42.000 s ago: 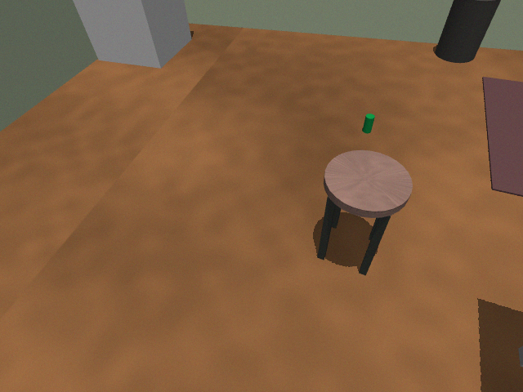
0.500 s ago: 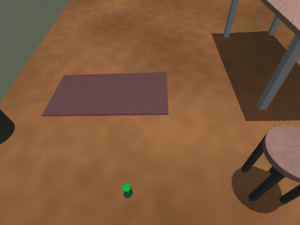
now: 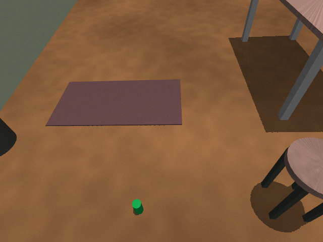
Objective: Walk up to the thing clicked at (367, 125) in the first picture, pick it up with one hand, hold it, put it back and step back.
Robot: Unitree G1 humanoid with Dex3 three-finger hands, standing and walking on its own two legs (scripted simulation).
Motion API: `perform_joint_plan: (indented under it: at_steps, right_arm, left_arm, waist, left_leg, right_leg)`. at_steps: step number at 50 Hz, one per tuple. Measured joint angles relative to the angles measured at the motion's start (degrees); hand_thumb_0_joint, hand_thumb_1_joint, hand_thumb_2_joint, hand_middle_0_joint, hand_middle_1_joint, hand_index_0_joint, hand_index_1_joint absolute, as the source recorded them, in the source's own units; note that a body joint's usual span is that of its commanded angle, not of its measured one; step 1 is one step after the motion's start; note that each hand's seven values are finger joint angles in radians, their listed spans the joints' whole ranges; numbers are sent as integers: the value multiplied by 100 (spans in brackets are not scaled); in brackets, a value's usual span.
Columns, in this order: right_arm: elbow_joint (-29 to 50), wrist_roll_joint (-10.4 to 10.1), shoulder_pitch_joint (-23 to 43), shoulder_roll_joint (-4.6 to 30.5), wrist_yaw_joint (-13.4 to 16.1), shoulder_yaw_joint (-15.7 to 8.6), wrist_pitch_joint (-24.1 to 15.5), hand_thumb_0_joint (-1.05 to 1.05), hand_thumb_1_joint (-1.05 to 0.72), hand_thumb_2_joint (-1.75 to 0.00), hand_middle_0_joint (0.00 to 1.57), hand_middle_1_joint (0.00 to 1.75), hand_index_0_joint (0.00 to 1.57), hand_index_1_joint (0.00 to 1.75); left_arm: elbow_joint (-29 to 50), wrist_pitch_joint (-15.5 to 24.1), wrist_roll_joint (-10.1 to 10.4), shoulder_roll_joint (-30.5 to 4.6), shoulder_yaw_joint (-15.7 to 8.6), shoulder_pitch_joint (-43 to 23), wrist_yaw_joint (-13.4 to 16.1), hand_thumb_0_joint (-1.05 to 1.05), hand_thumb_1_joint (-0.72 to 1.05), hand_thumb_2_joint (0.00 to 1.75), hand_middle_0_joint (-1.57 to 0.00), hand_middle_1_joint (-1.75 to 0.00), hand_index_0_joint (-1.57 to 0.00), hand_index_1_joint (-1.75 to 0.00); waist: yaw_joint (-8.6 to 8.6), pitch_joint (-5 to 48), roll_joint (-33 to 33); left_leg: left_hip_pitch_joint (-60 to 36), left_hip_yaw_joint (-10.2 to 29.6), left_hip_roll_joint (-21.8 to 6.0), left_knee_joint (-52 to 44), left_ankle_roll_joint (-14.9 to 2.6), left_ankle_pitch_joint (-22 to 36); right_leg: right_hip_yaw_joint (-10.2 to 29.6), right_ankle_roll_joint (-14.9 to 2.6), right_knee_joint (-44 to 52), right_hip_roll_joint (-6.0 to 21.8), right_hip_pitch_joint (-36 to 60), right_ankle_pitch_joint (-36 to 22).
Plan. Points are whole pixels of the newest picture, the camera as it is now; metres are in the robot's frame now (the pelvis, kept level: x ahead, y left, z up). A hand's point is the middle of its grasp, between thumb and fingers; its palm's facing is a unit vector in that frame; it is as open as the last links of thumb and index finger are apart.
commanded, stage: stand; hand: left
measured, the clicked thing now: (137, 206) +0.45 +0.23 -0.73
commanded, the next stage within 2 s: walk up in 0.02 s
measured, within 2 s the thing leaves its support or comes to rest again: neither
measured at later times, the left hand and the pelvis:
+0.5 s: hand out of the picture +0.04 +0.32 -0.18, palm faces -0.02 -0.93 -0.36, open 7.3 cm; pelvis -0.11 +0.06 -0.02, yaw +0 degrees
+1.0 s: hand out of the picture -0.12 +0.30 -0.16, palm faces -0.04 -0.91 -0.41, open 7.4 cm; pelvis -0.24 +0.04 -0.02, yaw -2 degrees
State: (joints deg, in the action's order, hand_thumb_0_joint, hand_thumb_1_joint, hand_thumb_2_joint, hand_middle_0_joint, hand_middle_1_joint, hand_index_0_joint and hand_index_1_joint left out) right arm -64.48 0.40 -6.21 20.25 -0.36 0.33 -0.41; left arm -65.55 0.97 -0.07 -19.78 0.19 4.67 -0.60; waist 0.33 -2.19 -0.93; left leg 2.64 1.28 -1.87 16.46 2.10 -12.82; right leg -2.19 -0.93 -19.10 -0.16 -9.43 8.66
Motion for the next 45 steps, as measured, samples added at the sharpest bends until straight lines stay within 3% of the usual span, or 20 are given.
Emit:
perform_joint_plan:
  at_steps: [5, 8, 11, 13, 15, 18, 19, 21, 23, 26, 32, 35, 37, 39, 42, 45]
  right_arm:
    - [158, -76, 150, 68, 5, -53, 109, 1, -90, -89, 20, 30, 20, 30]
    - [360, -109, 267, 148, 25, -131, 207, 1, -90, -89, 20, 30, 20, 30]
    - [589, -77, 282, 248, 22, -227, 320, 1, -90, -89, 20, 30, 20, 30]
    - [721, -79, 226, 295, 4, -275, 350, 1, -90, -89, 20, 30, 20, 30]
    - [802, -55, 129, 333, -8, -314, 349, 1, -90, -89, 20, 30, 20, 30]
    - [831, 64, -52, 326, 4, -383, 293, 0, -90, -89, 20, 30, 20, 30]
    - [807, 126, -75, 258, 7, -395, 291, 0, -90, -89, 20, 30, 20, 30]
    - [801, 168, -165, 154, -29, -362, 308, 0, -90, -89, 20, 30, 20, 30]
    - [788, 187, -272, 32, -5, -315, 316, 1, -90, -89, 20, 30, 20, 30]
    - [866, 172, -355, -61, 68, -290, 312, 1, -90, -89, 20, 30, 20, 30]
    - [1249, 95, -231, -54, 157, -300, 232, 1, -90, -89, 21, 30, 20, 30]
    - [1414, 91, -92, 29, 146, -281, 246, 1, -90, -89, 21, 30, 20, 30]
    - [1485, 76, -8, 101, 124, -278, 286, 1, -90, -89, 21, 30, 20, 30]
    - [1483, 33, 114, 211, 113, -294, 341, 1, -90, -89, 20, 30, 20, 30]
    - [1442, -24, 132, 223, 160, -323, 415, 1, -90, -89, 20, 30, 20, 30]
    - [1467, -87, 42, 300, 172, -306, 376, 1, -90, -89, 20, 30, 20, 30]
  left_arm:
    - [264, -80, 79, -25, -183, -111, 39, 0, 91, 90, -21, -30, -20, -30]
    - [519, -169, 77, -84, -268, -234, 70, 0, 91, 90, -21, -30, -20, -30]
    - [776, -261, -19, -127, -293, -328, 103, 0, 91, 90, -21, -30, -20, -30]
    - [935, -307, -85, -169, -293, -381, 128, 0, 91, 90, -21, -30, -20, -30]
    - [1085, -347, -128, -207, -290, -447, 140, 0, 91, 90, -21, -30, -20, -30]
    - [1298, -439, -90, -296, -290, -554, 134, 0, 91, 90, -21, -30, -20, -30]
    - [1337, -470, -63, -333, -320, -600, 148, 0, 91, 90, -21, -30, -20, -30]
    - [1347, -527, -68, -331, -367, -590, 196, 0, 91, 90, -20, -30, -20, -30]
    - [1335, -559, -38, -343, -382, -510, 215, 0, 91, 90, -20, -30, -20, -30]
    - [1392, -539, -17, -342, -393, -271, 191, 0, 91, 90, -20, -30, -20, -30]
    - [1484, -566, -53, -340, -430, 123, 149, 0, 91, 90, -20, -30, -20, -30]
    - [1511, -529, -64, -327, -438, 221, 112, 0, 91, 90, -20, -30, -20, -30]
    - [1510, -479, -86, -309, -449, 278, 83, 0, 91, 90, -20, -30, -20, -30]
    - [1488, -419, -134, -198, -464, 315, 70, 0, 91, 90, -20, -30, -20, -30]
    - [1585, -403, -144, -127, -404, 452, 5, 0, 91, 90, -20, -30, -20, -30]
    - [1689, -426, -156, -38, -360, 515, 36, 0, 91, 90, -21, -30, -20, -30]
  waist:
    - [6, -274, -6]
    - [12, -536, 31]
    - [14, -702, 105]
    - [-13, -760, 157]
    - [-47, -788, 189]
    - [-116, -835, 309]
    - [-70, -933, 428]
    - [-146, -1010, 410]
    - [-184, -977, 406]
    - [-137, -915, 380]
    - [-77, -976, 295]
    - [-34, -987, 223]
    - [4, -938, 159]
    - [-16, -945, -98]
    - [56, -825, -32]
    - [118, -702, -10]
  left_leg:
    - [383, 10, 14, 573, -37, -156]
    - [916, -4, 105, 1449, -168, -233]
    - [1463, 64, 340, 2787, -327, -1304]
    - [1604, 77, 392, 3169, -371, -1564]
    - [1563, 63, 359, 3059, -349, -1545]
    - [1246, -37, 331, 2118, -290, -857]
    - [1252, -127, 389, 2176, -296, -855]
    - [1306, -81, 334, 2227, -339, -826]
    - [1291, -42, 273, 1994, -357, -638]
    - [1301, -95, 183, 1703, -380, -391]
    - [1515, -263, 56, 1728, -375, -191]
    - [1731, -353, -23, 1930, -324, -159]
    - [1920, -390, -78, 2136, -267, -166]
    - [2087, -267, -225, 2338, -217, -151]
    - [2396, 184, 293, 3493, -194, -1414]
    - [2480, 470, 713, 4581, -171, -1615]
  right_leg:
    - [-2, -17, -333, 12, -270, 62]
    - [20, -36, -622, 82, -530, 85]
    - [92, -11, -930, 220, -827, 103]
    - [127, 34, -1131, 300, -1036, 111]
    - [138, 110, -1348, 361, -1255, 125]
    - [189, 199, -1876, 495, -1639, 257]
    - [417, 145, -2180, 438, -1755, 754]
    - [896, 81, -3143, -63, -1933, 1875]
    - [1136, 45, -4161, -479, -2062, 2085]
    - [1100, 124, -4870, -677, -1981, 1989]
    - [935, 301, -3956, -425, -1168, 2096]
    - [712, 234, -2889, -195, -721, 1931]
    - [551, 126, -2003, -93, -369, 1481]
    - [408, 97, -1679, -218, -255, 1369]
    - [453, 28, -1838, -76, -464, 1282]
    - [507, 29, -1709, 48, -600, 1060]
